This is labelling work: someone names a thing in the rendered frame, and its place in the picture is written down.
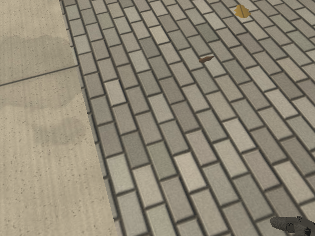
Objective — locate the right robot hand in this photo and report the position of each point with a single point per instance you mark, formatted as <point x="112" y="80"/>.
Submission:
<point x="298" y="225"/>

